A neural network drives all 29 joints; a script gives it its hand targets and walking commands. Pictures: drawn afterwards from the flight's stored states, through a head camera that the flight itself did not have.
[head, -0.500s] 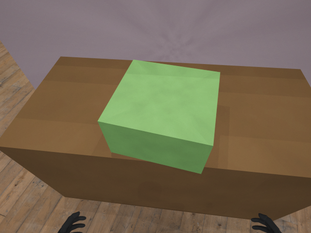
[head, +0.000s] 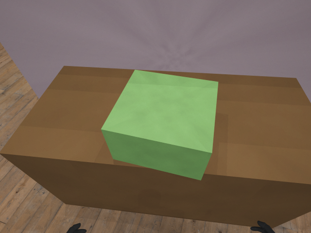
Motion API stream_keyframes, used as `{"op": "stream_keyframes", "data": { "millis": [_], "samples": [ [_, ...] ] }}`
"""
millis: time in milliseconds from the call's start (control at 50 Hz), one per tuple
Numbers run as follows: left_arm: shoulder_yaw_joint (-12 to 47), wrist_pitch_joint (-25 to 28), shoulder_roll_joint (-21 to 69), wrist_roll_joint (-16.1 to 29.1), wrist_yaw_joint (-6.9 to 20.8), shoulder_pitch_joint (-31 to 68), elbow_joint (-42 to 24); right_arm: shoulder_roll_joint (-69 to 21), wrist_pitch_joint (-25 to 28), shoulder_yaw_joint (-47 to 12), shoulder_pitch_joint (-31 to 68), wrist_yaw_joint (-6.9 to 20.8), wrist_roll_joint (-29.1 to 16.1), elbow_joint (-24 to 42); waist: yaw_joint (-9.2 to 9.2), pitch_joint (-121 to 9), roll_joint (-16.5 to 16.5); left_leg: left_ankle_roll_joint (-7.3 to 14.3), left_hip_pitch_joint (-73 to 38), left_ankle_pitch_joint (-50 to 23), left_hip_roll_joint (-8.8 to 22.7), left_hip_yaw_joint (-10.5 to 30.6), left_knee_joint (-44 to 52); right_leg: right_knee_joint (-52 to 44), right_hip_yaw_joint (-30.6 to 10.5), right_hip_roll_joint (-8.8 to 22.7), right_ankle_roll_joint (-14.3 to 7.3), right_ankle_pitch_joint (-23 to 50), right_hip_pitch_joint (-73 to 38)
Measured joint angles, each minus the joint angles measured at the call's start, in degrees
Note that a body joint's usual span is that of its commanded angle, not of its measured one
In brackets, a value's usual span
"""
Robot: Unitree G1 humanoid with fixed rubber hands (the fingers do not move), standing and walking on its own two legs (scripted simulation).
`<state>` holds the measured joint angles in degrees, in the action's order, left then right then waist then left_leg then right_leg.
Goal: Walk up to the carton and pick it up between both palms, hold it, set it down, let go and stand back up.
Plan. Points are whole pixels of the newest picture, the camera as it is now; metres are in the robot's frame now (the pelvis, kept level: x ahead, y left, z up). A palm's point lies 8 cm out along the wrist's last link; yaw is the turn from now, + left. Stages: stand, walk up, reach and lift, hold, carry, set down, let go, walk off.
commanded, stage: stand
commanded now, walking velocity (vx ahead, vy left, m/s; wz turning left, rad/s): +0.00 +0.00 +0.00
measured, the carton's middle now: (165, 120) +0.49 +0.01 -0.05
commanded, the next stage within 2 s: walk up in 0.36 s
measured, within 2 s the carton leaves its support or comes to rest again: neither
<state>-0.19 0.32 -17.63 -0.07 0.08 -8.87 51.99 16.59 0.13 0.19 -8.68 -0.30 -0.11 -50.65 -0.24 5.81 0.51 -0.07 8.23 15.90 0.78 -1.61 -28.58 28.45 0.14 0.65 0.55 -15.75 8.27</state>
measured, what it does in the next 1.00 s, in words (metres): shifts its weight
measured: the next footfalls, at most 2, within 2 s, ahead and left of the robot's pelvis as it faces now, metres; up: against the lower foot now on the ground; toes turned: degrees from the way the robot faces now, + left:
left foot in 1.98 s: +0.18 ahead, +0.16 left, +0.00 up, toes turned -11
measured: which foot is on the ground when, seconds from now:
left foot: down 0.00-1.00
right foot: down 0.00-1.00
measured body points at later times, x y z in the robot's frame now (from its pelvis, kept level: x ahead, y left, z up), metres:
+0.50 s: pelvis +0.00 +0.00 +0.01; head +0.00 +0.00 +0.46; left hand +0.06 +0.28 -0.13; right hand +0.06 -0.28 -0.13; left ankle +0.00 +0.12 -0.74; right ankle +0.00 -0.12 -0.74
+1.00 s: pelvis -0.05 +0.04 -0.02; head -0.01 +0.03 +0.43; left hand +0.09 +0.34 -0.13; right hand +0.01 -0.27 -0.14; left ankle +0.00 +0.12 -0.74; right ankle -0.05 -0.09 -0.74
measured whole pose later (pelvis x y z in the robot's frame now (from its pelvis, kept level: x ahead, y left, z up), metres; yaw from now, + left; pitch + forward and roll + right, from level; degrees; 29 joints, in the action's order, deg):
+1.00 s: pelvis -0.05 +0.04 -0.02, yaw -9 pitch -4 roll +1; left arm -2.4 -1.4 -22.4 -0.9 -2.0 -11.9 48.3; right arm 19.1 -2.5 0.8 -10.0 0.2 0.7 -46.8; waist 0.4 8.5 1.3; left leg 3.1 17.3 18.5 1.0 -9.4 -39.4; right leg 41.5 -3.4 0.2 -2.2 -24.1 16.6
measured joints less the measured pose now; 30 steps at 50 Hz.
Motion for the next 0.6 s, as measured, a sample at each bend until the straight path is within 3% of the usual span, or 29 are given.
{"op": "stream_keyframes", "data": {
  "millis": [360,600],
  "samples": [
    [-0.36,0.64,0.38,0.04,-0.37,-1.2,6.81,0.46,0.55,0.52,-1.01,-0.3,-0.04,-7.0,-0.16,-0.82,-0.42,0.05,-2.39,-3.43,-0.03,-0.57,6.07,-5.82,-0.42,0.02,0.11,3.47,-2.08],
    [-0.59,0.55,0.65,0.41,-1.11,-1.83,6.92,0.85,-0.05,0.79,-1.0,0.08,0.21,-7.42,0.13,-0.99,-0.47,0.14,-0.69,-3.49,0.24,-1.4,5.07,-4.87,-1.21,-0.19,0.15,3.92,-0.03]
  ]
}}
